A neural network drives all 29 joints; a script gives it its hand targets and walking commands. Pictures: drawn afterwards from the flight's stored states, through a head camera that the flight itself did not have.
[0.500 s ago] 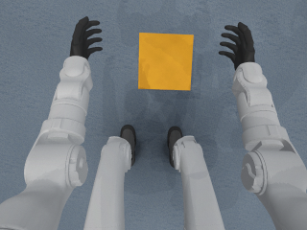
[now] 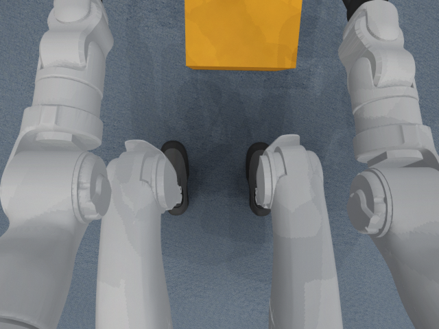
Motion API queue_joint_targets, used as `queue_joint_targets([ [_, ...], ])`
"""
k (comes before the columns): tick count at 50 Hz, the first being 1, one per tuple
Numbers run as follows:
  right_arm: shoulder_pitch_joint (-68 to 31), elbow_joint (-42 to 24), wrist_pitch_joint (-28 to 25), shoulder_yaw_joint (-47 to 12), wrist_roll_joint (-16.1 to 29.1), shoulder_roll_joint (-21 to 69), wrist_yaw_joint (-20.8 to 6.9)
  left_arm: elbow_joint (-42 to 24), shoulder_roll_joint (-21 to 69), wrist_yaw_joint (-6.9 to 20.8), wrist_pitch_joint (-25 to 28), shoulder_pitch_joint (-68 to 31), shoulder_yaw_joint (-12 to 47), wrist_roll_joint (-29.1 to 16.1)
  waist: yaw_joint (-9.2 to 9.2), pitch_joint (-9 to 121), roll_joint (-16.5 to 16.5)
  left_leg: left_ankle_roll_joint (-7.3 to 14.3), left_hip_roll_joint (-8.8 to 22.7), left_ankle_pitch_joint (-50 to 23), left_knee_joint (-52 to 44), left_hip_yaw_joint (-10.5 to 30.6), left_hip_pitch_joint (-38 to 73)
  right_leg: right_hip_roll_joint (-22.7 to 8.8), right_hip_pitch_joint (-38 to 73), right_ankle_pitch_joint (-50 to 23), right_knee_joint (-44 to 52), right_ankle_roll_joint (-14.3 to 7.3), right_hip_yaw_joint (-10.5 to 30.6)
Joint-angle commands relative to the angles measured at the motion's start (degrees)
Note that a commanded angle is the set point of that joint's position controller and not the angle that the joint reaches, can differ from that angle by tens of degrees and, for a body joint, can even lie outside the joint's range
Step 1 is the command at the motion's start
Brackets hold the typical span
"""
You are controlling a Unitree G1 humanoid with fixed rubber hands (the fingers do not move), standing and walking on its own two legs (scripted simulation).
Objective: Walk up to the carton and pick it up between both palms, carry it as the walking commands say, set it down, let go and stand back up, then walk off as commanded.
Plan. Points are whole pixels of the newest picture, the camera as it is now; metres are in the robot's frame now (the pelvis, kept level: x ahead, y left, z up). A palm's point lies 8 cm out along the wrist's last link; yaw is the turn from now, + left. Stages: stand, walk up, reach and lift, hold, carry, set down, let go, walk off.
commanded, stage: reach and lift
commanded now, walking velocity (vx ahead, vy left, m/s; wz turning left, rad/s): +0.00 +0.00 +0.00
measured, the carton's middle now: (239, 15) +0.54 -0.06 -0.39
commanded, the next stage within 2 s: none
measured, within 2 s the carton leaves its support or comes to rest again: neither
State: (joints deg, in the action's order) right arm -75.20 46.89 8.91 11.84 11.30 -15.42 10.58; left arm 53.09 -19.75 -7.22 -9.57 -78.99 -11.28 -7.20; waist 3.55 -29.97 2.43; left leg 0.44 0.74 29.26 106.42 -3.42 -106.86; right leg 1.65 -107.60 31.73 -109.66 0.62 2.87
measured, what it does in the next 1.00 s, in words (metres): lowers itself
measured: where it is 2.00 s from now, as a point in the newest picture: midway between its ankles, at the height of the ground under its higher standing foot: (218, 191)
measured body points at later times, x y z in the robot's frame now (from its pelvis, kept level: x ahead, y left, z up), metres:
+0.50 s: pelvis +0.00 +0.00 -0.08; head +0.39 -0.01 +0.13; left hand +0.56 +0.16 -0.31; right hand +0.51 -0.21 -0.31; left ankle +0.13 +0.12 -0.44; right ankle +0.12 -0.11 -0.44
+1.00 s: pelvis +0.01 +0.00 -0.10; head +0.40 -0.02 +0.11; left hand +0.57 +0.14 -0.32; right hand +0.52 -0.21 -0.32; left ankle +0.13 +0.12 -0.44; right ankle +0.12 -0.11 -0.44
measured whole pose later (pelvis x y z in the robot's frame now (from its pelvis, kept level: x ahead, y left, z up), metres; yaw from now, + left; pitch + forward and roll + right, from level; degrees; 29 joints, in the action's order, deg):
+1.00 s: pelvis +0.01 +0.00 -0.10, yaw +1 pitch +34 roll +3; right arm -81.6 62.7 1.1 3.9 14.8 -20.1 4.9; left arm 71.0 -22.3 -4.9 -1.9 -89.8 -5.2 -10.2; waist 4.6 -29.8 1.9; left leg 0.8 0.7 31.1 123.3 -3.4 -126.2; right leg 1.6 -126.4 34.1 -126.6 0.6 2.6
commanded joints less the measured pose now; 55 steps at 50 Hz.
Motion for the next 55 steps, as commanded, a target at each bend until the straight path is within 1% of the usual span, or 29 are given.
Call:
queue_joint_targets([
  [1,-23.63,2.48,-2.89,-3.83,-2.03,-10.09,-1.68,1.90,-8.29,0.42,2.84,-22.75,3.49,-2.20,-0.83,87.36,-1.35,-0.44,-3.97,-6.86,-0.87,3.02,20.51,0.06,21.10,-9.54,6.40,0.89,-3.48],
  [3,-23.45,6.04,-3.45,-3.70,-2.40,-10.56,-2.12,3.69,-8.47,0.68,3.66,-23.49,4.19,-2.18,-0.26,85.43,-1.73,-0.76,-3.69,-7.05,0.57,3.19,20.36,-0.07,18.85,-9.36,4.90,0.89,-3.76],
  [5,-23.72,7.68,-4.16,-3.59,-2.40,-11.11,-2.38,3.91,-8.88,0.92,4.38,-24.48,5.14,-2.67,0.55,85.10,-1.92,-0.91,-3.55,-8.01,2.10,3.43,20.45,-0.12,17.67,-10.19,3.46,0.81,-3.99],
  [8,-25.50,6.82,-5.58,-3.80,-1.64,-12.50,-2.33,2.42,-9.08,0.92,5.47,-26.35,7.36,-4.39,1.86,87.44,-2.45,-1.19,-3.53,-11.62,4.62,3.72,21.60,-0.14,18.15,-13.86,1.21,0.92,-4.31],
  [11,-26.74,4.81,-6.70,-4.52,-0.55,-13.54,-2.14,0.50,-8.96,0.77,6.20,-27.26,9.44,-6.48,2.75,89.85,-2.76,-1.20,-3.56,-15.06,6.87,3.98,22.90,-0.22,18.96,-17.06,-0.88,1.04,-4.60],
  [13,-26.57,6.19,-6.73,-5.74,0.59,-12.76,-2.56,1.41,-8.35,0.91,6.36,-27.07,10.62,-7.50,2.36,87.77,-3.08,-1.06,-3.46,-15.01,7.57,4.09,22.68,-0.48,17.50,-16.56,-1.88,1.00,-4.44],
  [14,-26.08,8.65,-6.59,-6.38,1.06,-11.89,-3.01,3.43,-8.08,1.12,6.34,-26.62,10.76,-7.57,2.00,83.94,-2.91,-0.88,-3.25,-13.66,7.75,4.22,20.82,-0.68,15.47,-15.21,-2.26,0.92,-4.25],
  [16,-26.15,11.42,-6.41,-7.19,1.51,-10.48,-4.01,6.42,-7.97,1.68,6.31,-25.91,10.24,-7.04,0.91,77.54,-2.11,-0.50,-2.95,-11.39,8.24,4.42,16.95,-1.03,12.47,-13.19,-2.95,1.02,-3.63],
  [18,-27.10,11.93,-6.93,-7.14,1.38,-10.51,-4.64,8.01,-7.72,2.08,6.84,-25.43,9.55,-6.60,0.13,73.92,-1.56,-0.50,-2.88,-10.97,9.16,4.41,14.03,-1.16,11.04,-12.82,-3.86,1.34,-3.10],
  [19,-27.24,11.89,-7.29,-7.16,1.39,-10.47,-4.82,9.09,-7.37,2.33,7.06,-25.06,9.44,-6.62,0.08,73.21,-1.30,-0.54,-2.81,-11.53,9.73,4.46,13.19,-1.14,10.78,-13.40,-4.27,1.42,-2.99],
  [23,-27.02,11.73,-8.68,-6.12,0.91,-12.07,-4.65,13.24,-6.54,3.12,7.57,-23.29,9.25,-6.78,1.07,72.10,-1.41,-0.87,-2.54,-12.82,12.15,4.57,10.02,-1.44,10.86,-15.82,-5.91,1.84,-2.96],
  [25,-27.03,10.78,-9.19,-6.46,1.37,-12.39,-4.56,13.26,-6.55,3.21,8.01,-23.35,9.20,-6.92,0.89,72.73,-1.48,-1.02,-2.50,-13.73,13.13,4.55,9.55,-1.54,11.57,-17.10,-6.74,2.00,-2.90],
  [29,-26.04,9.29,-9.49,-9.85,4.30,-8.97,-5.19,9.44,-5.47,3.00,9.53,-23.48,11.11,-8.62,-0.62,78.78,-1.14,-1.01,-2.33,-18.41,14.13,4.23,12.83,-1.43,14.03,-21.92,-8.23,2.04,-2.83],
  [31,-25.65,9.03,-9.54,-11.30,5.15,-8.36,-5.32,9.49,-4.55,2.96,9.76,-22.64,12.02,-9.58,-0.61,80.35,-0.43,-0.92,-2.27,-19.77,14.56,4.15,13.31,-1.40,14.77,-23.06,-8.66,2.09,-2.78],
  [32,-25.47,9.03,-9.58,-11.66,5.27,-8.25,-5.29,10.18,-4.10,3.00,9.76,-21.86,12.26,-9.88,-0.59,80.24,-0.18,-0.89,-2.31,-19.79,14.59,4.14,12.76,-1.38,14.84,-23.13,-8.71,2.18,-2.76],
  [35,-23.65,11.00,-9.69,-10.64,4.67,-8.47,-5.03,12.62,-3.77,3.07,9.71,-20.21,11.98,-9.44,-0.02,77.35,-0.83,-0.97,-2.36,-18.57,14.38,4.35,10.42,-1.30,13.21,-22.23,-8.62,2.07,-2.62],
  [38,-23.21,11.86,-9.72,-10.29,4.37,-7.66,-5.11,13.19,-2.98,3.09,9.66,-20.04,11.99,-8.77,0.13,75.85,-1.66,-1.04,-2.47,-17.29,14.06,4.39,10.01,-1.14,11.36,-20.58,-8.40,2.05,-2.81],
  [40,-23.68,11.85,-9.68,-10.68,4.39,-6.96,-5.31,13.06,-2.23,3.16,9.58,-20.31,12.30,-8.66,0.09,75.20,-1.47,-1.00,-2.57,-16.80,13.92,4.38,9.85,-1.07,10.85,-19.94,-8.28,2.03,-2.91],
  [47,-24.78,11.58,-9.81,-12.44,4.82,-4.24,-5.75,13.50,-0.16,3.17,9.79,-20.16,12.46,-7.80,-1.26,73.86,-0.67,-0.79,-3.03,-16.95,13.78,4.19,9.44,-0.63,10.67,-20.21,-8.11,2.07,-2.71],
  [52,-25.60,11.69,-9.89,-13.49,5.12,-1.74,-6.05,14.14,1.73,3.15,10.02,-20.41,12.23,-6.59,-2.12,72.82,-0.35,-0.60,-3.40,-16.91,13.69,4.18,9.34,-0.22,10.07,-20.10,-7.87,2.10,-2.60],
  [55,-26.46,11.84,-9.91,-14.21,5.34,0.29,-6.40,14.48,3.27,3.19,10.14,-20.76,11.81,-5.50,-2.95,72.18,-0.22,-0.42,-3.64,-16.86,13.57,4.19,9.35,0.05,9.51,-19.83,-7.77,2.11,-2.53],
])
